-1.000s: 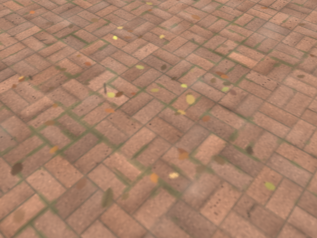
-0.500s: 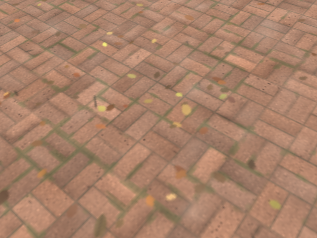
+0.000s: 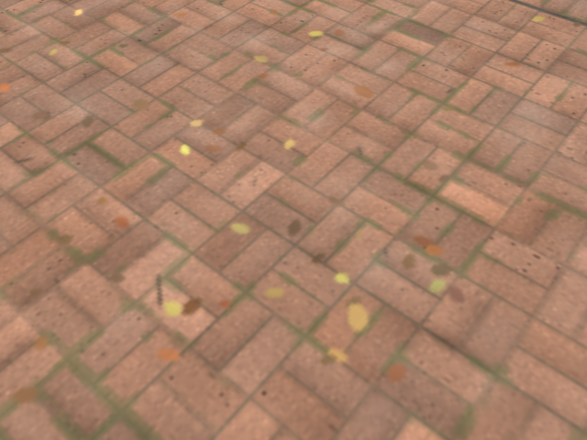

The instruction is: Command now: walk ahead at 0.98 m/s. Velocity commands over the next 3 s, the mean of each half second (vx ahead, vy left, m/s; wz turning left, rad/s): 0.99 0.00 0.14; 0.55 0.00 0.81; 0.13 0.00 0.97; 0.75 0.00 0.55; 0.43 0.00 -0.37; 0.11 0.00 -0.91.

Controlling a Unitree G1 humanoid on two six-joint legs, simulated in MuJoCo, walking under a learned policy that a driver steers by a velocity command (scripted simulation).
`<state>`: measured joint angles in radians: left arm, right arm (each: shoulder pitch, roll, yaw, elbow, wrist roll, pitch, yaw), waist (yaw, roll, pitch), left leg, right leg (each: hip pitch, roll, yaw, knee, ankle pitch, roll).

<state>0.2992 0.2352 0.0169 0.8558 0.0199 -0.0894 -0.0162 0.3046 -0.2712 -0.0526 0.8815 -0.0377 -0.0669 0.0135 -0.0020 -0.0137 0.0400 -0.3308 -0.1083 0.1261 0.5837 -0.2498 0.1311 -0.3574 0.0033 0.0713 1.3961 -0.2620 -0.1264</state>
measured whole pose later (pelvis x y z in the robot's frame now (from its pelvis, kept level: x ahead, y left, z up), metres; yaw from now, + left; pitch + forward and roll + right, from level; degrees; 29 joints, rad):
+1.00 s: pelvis +0.83 +0.01 +0.00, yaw +31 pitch +0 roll +0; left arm 0.02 0.22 0.00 0.67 0.04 -0.01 0.04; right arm 0.29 -0.30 -0.07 0.82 -0.01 -0.01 -0.01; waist -0.06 0.01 0.13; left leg -0.36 -0.25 -0.06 0.44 -0.07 0.18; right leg -0.67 -0.08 0.11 1.20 -0.40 0.08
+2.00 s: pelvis +0.96 +0.20 +0.01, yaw +76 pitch +3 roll -1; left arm 0.46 0.28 0.04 0.86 0.02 -0.05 -0.03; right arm 0.13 -0.29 -0.02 0.66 -0.04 -0.05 0.04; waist 0.06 -0.01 0.00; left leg -0.38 -0.02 0.04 0.62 -0.29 0.07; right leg -0.26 -0.13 -0.05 1.06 -0.39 -0.05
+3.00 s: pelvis +0.98 +0.63 +0.02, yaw +33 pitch +0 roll +0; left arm 0.23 0.39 0.11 0.69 0.02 0.07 -0.03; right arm 0.13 -0.30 0.00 0.65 -0.02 0.01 -0.05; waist 0.03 -0.06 0.07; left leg -0.23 -0.01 0.00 0.41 -0.18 0.03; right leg -0.52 0.11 0.11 1.14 -0.41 0.05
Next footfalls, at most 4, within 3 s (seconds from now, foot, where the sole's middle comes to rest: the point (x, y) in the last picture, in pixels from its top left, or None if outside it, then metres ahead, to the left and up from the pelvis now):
0.34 right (362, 417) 0.54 -0.11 -0.76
0.78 left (286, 273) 0.93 0.06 -0.76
1.32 right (317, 227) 1.09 -0.03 -0.76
1.92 left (206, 286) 0.89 0.28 -0.76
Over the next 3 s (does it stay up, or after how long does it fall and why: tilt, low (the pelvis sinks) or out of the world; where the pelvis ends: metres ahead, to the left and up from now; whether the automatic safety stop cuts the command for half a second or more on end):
stays up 0.98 0.63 0.02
